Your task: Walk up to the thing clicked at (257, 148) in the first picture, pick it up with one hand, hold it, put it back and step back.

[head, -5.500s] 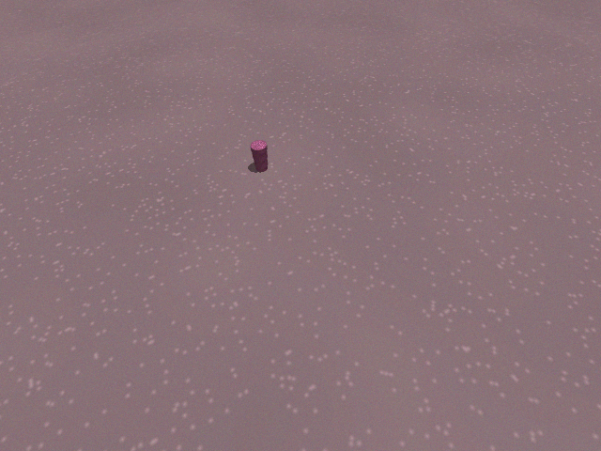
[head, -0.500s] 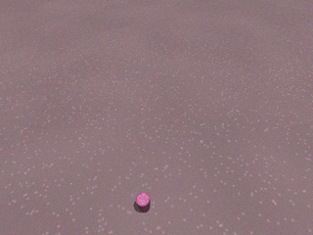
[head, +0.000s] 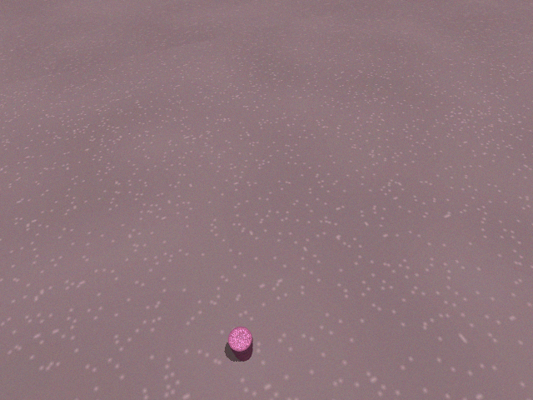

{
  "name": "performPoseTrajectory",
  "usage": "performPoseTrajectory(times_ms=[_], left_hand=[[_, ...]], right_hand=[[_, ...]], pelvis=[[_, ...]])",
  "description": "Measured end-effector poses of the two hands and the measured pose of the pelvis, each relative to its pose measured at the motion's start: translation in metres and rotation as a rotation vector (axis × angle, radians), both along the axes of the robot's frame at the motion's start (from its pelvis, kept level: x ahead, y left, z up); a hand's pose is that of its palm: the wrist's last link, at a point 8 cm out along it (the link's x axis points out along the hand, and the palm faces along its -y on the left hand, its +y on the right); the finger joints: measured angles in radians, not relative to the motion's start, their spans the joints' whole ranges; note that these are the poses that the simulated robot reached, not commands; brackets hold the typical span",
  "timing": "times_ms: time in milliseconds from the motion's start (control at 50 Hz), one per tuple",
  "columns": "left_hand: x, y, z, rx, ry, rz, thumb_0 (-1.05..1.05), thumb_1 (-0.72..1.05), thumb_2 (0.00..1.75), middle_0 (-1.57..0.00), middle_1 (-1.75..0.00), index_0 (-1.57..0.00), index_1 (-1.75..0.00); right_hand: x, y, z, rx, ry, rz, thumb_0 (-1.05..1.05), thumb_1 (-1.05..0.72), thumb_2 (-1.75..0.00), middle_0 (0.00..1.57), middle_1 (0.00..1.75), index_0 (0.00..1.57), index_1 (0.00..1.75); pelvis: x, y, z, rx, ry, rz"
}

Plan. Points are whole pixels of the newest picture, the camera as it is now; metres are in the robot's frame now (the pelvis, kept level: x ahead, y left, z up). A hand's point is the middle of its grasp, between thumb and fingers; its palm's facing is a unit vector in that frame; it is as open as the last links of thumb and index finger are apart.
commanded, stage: walk up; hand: left
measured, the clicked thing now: (242, 345) +0.43 +0.14 -0.71
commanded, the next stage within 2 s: stand in 0.28 s
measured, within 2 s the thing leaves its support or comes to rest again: neither
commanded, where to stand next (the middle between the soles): +0.09 +0.00 m, yaw -1 degrees
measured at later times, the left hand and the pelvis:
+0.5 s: hand out of the picture +0.08 +0.25 -0.16, palm faces -0.02 -0.94 -0.34, open 7.4 cm; pelvis +0.01 +0.00 +0.00, yaw +0 degrees
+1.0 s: hand out of the picture +0.09 +0.24 -0.15, palm faces -0.02 -0.94 -0.35, open 7.4 cm; pelvis +0.01 -0.02 +0.00, yaw +0 degrees
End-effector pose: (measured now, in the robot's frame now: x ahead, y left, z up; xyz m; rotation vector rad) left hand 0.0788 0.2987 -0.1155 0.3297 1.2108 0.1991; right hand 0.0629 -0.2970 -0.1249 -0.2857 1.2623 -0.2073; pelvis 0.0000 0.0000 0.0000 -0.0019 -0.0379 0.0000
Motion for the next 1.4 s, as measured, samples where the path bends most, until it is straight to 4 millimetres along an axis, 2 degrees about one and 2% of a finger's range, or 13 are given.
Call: performPoseTrajectory(times_ms=[400,920,1400], left_hand=[[-0.003,-0.002,-0.003,-0.009,0.018,0.017,0.01,0.9,0.9,-0.2,-0.3,-0.2,-0.3],[0.004,-0.015,0.0,-0.009,0.009,0.01,0.01,0.9,0.9,-0.2,-0.3,-0.2,-0.3],[-0.004,-0.019,-0.002,-0.009,0.033,0.011,0.01,0.9,0.9,-0.2,-0.3,-0.2,-0.3]], right_hand=[[0.022,0.0,0.005,-0.008,-0.041,0.028,0.0,-0.91,-0.9,0.2,0.3,0.2,0.3],[0.023,-0.013,0.004,-0.013,-0.034,0.028,0.0,-0.91,-0.9,0.2,0.3,0.2,0.3],[0.009,-0.019,0.003,-0.015,-0.002,0.021,0.0,-0.91,-0.9,0.2,0.3,0.2,0.3]], pelvis=[[0.007,-0.002,0.001,0.006,0.008,0.001],[0.012,-0.014,0.001,0.003,0.006,0.001],[0.011,-0.018,0.001,0.003,0.008,-0.004]])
